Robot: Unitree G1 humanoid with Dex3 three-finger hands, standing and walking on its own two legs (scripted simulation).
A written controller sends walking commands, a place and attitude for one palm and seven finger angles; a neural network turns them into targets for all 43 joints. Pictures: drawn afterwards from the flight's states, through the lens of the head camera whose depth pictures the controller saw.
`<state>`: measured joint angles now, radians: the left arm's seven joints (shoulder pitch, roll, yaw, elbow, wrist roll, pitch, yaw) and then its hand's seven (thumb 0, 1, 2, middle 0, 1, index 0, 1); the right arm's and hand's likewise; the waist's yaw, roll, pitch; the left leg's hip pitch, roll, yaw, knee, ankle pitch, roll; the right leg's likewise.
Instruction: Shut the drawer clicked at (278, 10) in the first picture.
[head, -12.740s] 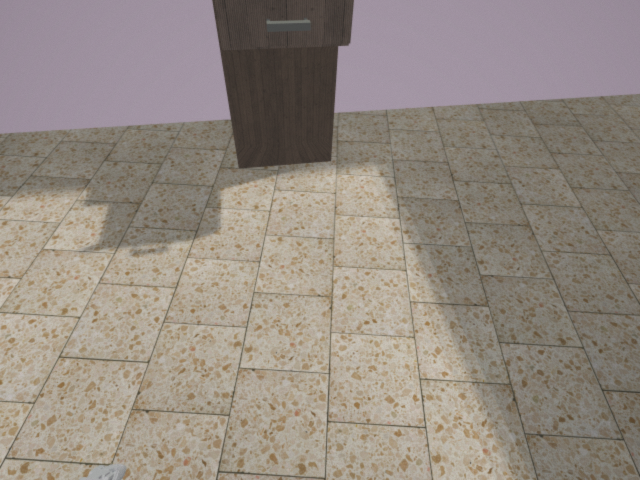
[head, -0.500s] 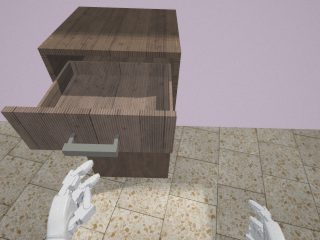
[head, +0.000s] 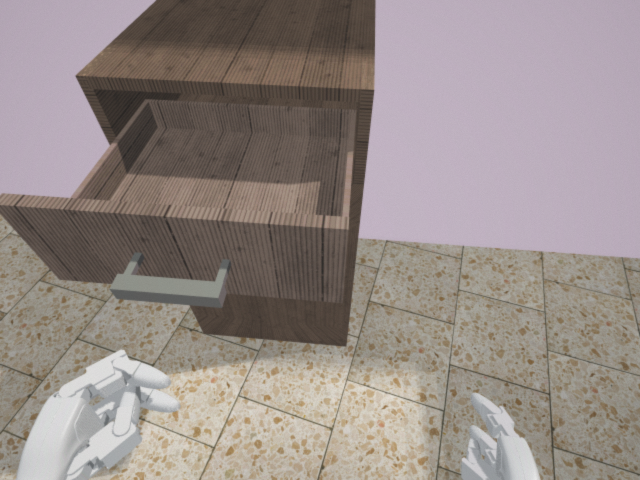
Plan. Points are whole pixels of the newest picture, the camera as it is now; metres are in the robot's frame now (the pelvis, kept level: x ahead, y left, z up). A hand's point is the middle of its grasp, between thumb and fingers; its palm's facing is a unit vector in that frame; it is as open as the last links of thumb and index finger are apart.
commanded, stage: raise the hand and make a fist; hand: left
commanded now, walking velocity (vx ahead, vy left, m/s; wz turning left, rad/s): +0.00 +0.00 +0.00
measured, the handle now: (175, 276) +0.35 +0.21 +0.07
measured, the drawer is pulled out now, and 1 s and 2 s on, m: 0.27 0.27 0.27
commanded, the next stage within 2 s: bring the fist close to the handle in 1.10 s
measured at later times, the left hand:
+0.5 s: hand (117, 420) +0.16 +0.18 +0.13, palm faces -0.03 -1.00 -0.07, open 3.1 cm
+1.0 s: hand (107, 420) +0.15 +0.18 +0.16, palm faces -0.02 -0.99 -0.11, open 3.3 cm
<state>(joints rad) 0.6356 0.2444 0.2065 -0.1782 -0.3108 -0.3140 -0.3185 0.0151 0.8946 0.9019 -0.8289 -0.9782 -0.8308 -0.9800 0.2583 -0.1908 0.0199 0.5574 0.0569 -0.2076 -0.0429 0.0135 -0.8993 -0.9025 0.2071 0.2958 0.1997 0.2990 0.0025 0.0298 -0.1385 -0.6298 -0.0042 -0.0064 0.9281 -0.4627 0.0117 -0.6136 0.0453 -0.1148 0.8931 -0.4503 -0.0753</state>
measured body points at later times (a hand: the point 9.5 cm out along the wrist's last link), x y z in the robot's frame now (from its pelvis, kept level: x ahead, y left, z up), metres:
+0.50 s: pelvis +0.01 +0.04 +0.01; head +0.00 +0.03 +0.46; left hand +0.15 +0.24 +0.14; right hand +0.22 -0.16 -0.02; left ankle +0.00 +0.11 -0.69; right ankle +0.00 -0.06 -0.69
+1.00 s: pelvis +0.01 +0.02 +0.02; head -0.02 +0.01 +0.47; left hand +0.14 +0.23 +0.17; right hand +0.21 -0.19 -0.02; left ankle +0.00 +0.11 -0.69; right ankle +0.00 -0.06 -0.69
